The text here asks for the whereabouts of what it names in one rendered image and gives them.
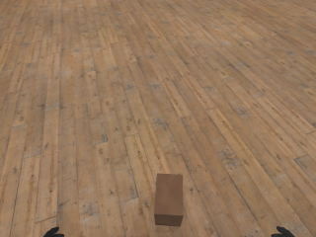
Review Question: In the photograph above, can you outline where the carton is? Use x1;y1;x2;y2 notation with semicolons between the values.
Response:
154;173;184;227

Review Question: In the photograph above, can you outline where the left robot hand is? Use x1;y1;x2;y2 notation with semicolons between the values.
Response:
43;226;64;237

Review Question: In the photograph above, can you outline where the right robot hand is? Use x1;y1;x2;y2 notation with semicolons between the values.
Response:
271;226;294;237

